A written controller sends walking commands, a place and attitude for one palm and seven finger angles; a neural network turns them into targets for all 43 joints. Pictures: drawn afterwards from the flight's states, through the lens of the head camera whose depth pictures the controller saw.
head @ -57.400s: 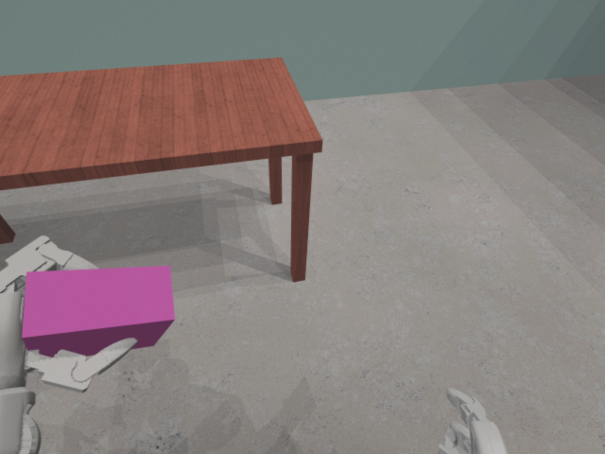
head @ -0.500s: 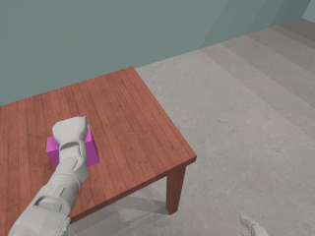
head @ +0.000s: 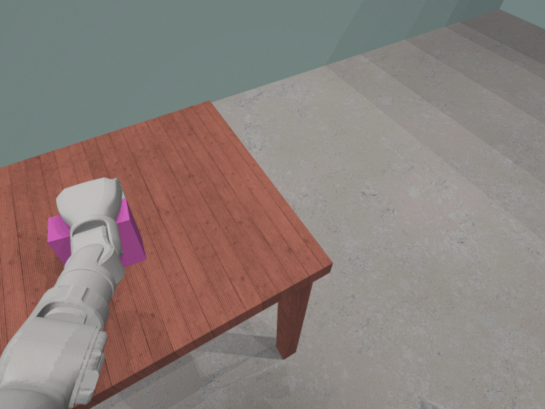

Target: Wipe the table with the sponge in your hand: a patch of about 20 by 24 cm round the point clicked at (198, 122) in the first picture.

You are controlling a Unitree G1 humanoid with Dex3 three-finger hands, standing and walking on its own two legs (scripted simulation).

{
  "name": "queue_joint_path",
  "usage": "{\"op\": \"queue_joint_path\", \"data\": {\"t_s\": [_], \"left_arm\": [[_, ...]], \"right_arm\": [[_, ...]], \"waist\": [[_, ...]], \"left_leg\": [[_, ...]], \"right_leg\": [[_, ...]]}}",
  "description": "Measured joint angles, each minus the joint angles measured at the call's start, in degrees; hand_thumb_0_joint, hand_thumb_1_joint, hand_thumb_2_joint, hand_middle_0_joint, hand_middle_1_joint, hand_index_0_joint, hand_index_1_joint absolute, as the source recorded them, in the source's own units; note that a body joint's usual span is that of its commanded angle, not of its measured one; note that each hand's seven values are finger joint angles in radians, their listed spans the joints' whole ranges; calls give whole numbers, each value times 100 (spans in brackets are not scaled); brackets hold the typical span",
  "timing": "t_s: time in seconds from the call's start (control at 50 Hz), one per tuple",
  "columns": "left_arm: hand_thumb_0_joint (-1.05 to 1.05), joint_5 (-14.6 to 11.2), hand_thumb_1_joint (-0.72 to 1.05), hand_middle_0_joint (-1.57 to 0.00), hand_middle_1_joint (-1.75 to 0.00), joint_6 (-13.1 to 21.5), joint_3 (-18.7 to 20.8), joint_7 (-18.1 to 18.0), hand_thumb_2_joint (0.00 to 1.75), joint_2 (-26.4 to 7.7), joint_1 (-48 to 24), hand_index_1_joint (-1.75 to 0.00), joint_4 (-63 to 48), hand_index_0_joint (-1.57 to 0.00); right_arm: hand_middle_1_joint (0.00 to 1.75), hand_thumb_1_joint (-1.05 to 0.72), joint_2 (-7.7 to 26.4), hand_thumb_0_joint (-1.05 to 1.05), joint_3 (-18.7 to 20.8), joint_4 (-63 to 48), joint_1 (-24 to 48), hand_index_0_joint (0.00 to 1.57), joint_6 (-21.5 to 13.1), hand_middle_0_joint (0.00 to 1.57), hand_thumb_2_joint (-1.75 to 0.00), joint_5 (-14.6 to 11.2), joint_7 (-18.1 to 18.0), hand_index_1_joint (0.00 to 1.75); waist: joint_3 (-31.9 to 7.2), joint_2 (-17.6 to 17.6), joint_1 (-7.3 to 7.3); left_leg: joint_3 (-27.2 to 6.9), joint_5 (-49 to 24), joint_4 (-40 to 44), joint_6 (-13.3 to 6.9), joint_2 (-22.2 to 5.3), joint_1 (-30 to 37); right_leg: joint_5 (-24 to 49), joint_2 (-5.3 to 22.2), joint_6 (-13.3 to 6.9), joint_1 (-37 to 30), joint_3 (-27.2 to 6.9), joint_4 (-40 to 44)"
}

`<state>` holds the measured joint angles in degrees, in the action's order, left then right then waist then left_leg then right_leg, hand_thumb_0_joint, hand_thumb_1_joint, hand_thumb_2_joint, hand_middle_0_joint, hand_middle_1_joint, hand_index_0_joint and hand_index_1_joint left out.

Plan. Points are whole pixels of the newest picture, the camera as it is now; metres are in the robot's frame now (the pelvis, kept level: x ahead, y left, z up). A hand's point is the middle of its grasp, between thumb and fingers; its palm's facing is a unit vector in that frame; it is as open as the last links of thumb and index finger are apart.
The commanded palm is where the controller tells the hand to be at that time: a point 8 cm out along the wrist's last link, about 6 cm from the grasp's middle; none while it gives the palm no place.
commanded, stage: slide back across to the first lane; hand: left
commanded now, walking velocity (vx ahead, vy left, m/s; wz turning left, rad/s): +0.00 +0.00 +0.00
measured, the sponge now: (104, 247) +0.39 +0.30 -0.03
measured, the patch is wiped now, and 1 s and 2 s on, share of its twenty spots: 1.00 1.00 1.00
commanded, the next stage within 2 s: wipe back along the first lane in 0.68 s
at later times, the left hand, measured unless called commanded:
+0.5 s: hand (62, 222) +0.40 +0.36 +0.02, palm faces -0.10 -0.05 -0.99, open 9.6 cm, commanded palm +0.37 +0.36 +0.08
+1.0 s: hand (47, 240) +0.37 +0.37 +0.02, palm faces -0.04 -0.06 -1.00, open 9.6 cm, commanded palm +0.33 +0.36 +0.06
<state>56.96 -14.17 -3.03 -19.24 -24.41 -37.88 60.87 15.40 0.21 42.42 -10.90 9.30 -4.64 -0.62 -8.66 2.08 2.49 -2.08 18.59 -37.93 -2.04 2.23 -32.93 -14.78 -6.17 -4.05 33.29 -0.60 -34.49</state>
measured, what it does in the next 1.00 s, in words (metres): shifts its weight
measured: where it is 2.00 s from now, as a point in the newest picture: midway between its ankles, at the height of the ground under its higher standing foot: outside the picture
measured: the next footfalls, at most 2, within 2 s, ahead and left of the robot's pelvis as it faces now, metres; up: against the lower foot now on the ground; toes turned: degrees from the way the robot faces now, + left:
none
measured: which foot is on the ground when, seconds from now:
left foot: down 0.00-1.00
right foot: down 0.00-1.00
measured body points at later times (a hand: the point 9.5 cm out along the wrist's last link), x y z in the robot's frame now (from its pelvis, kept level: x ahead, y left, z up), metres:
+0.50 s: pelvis +0.02 +0.03 +0.01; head +0.06 +0.03 +0.45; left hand +0.40 +0.35 +0.07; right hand +0.11 -0.24 -0.12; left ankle -0.01 +0.10 -0.72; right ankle +0.01 -0.08 -0.72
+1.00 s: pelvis +0.04 +0.06 +0.01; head +0.07 +0.06 +0.46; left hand +0.37 +0.37 +0.07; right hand +0.19 -0.18 -0.11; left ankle -0.01 +0.10 -0.72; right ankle +0.01 -0.07 -0.72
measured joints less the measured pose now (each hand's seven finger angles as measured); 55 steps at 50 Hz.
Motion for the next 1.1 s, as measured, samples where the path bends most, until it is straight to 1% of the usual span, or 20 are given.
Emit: {"op": "queue_joint_path", "data": {"t_s": [0.12,0.24,0.36,0.46,0.56,0.66,0.76,0.86,1.0,1.1], "left_arm": [[1,61,-53,-82,-139,105,132,50,110,-180,-228,-138,210,-84],[1,36,-52,-80,-140,286,339,30,109,-269,35,-140,53,-82],[0,33,-50,-79,-141,347,454,55,109,-349,283,-141,-104,-81],[0,31,-50,-78,-142,401,471,174,109,-471,452,-142,-250,-80],[0,9,-49,-78,-142,511,425,336,108,-535,688,-142,-526,-79],[0,3,-48,-77,-142,627,336,420,108,-463,941,-143,-918,-79],[0,50,-48,-77,-142,646,297,399,108,-329,1175,-143,-1336,-79],[0,6,-48,-77,-143,500,238,323,108,-214,1397,-143,-1696,-78],[0,-75,-47,-75,-144,83,15,279,107,-40,1955,-145,-2456,-77],[0,-113,-46,-74,-145,-199,-170,282,107,95,2222,-146,-2811,-76]], "right_arm": [[30,-91,-5,0,-7,-14,-64,20,-38,20,-90,-3,20,30],[30,-91,-8,0,19,-36,-210,20,-11,20,-90,-14,47,30],[30,-91,-22,0,13,-31,-264,20,12,20,-90,-41,69,30],[30,-91,-24,0,18,-57,-239,20,3,20,-90,-58,70,30],[30,-91,-17,0,58,-105,-181,20,6,20,-90,-64,73,30],[30,-91,-20,0,109,-155,-89,20,24,20,-90,-51,82,30],[30,-91,-46,0,141,-187,48,20,64,20,-90,-2,130,30],[30,-91,-101,0,135,-210,169,20,110,20,-90,37,200,30],[30,-91,-149,0,127,-268,199,20,152,20,-90,39,307,30],[30,-91,-136,0,83,-276,258,20,191,20,-90,26,296,30]], "waist": [[20,-25,84],[-9,-5,91],[22,-15,83],[53,-24,29],[55,-16,-67],[66,-7,-179],[65,19,-270],[62,48,-338],[23,91,-396],[39,97,-452]], "left_leg": [[14,-8,-30,-29,0,-118],[82,8,48,-82,-5,1],[93,23,160,-141,25,237],[79,30,256,-196,65,414],[54,54,322,-254,114,551],[20,91,343,-310,176,647],[3,115,346,-353,232,683],[8,121,359,-377,261,717],[-14,120,386,-394,286,844],[-38,128,366,-406,315,958]], "right_leg": [[34,1,30,98,-11,20],[53,-3,77,-23,-90,128],[43,27,125,-276,-118,266],[35,69,171,-477,-119,394],[10,117,223,-646,-107,500],[-41,176,275,-771,-81,550],[-87,229,292,-815,-64,546],[-96,259,318,-852,-67,560],[-94,284,307,-981,-41,576],[-144,313,328,-1108,-13,556]]}}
